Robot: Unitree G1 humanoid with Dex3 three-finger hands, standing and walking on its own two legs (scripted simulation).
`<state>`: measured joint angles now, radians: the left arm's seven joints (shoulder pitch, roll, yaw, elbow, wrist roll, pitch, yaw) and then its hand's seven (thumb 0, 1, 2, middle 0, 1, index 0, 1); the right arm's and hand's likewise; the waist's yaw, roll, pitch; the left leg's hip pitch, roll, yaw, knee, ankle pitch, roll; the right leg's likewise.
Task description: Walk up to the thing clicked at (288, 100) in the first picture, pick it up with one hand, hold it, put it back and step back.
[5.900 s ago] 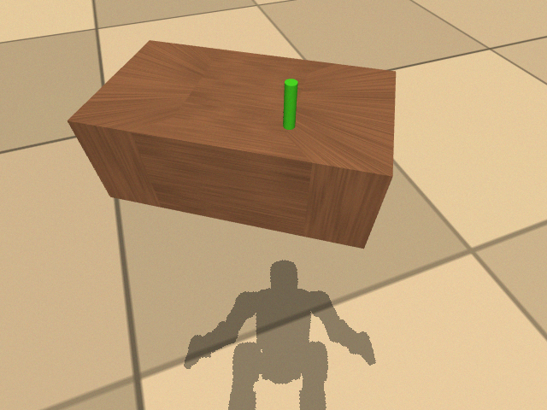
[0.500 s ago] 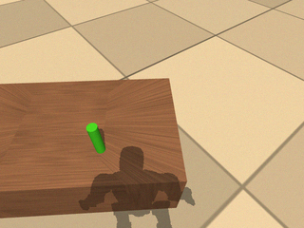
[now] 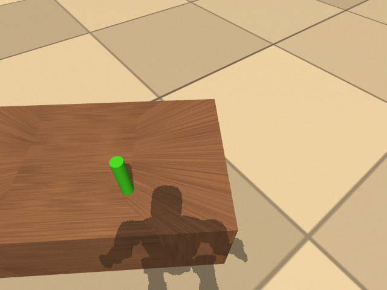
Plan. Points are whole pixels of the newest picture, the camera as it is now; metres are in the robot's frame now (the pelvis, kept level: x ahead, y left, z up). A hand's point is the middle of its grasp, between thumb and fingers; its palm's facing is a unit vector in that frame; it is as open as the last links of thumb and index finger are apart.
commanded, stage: stand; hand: left
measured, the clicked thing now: (122, 177) +0.51 +0.25 -0.24
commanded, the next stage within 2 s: go down in 0.42 s
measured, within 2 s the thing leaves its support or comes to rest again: neither
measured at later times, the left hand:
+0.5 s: hand out of the picture +0.07 +0.26 -0.16, palm faces -0.04 -0.94 -0.35, open 7.4 cm
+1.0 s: hand out of the picture +0.14 +0.27 -0.15, palm faces +0.03 -0.94 -0.34, open 15.5 cm
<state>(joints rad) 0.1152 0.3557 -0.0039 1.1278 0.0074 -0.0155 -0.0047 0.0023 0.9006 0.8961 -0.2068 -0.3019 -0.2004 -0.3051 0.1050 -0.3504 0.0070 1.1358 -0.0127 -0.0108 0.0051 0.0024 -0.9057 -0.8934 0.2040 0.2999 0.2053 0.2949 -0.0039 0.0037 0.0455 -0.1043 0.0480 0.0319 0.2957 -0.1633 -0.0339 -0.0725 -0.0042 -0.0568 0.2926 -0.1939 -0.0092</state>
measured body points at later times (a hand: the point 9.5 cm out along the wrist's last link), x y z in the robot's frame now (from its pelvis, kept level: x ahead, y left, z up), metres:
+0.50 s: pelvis +0.00 +0.00 +0.00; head +0.01 +0.00 +0.45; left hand +0.07 +0.31 -0.13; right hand +0.07 -0.30 -0.13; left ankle +0.00 +0.14 -0.75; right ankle -0.02 -0.11 -0.75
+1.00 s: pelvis -0.01 +0.02 -0.02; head +0.04 +0.01 +0.42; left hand +0.14 +0.32 -0.13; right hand +0.13 -0.27 -0.13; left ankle +0.00 +0.14 -0.75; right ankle -0.02 -0.11 -0.75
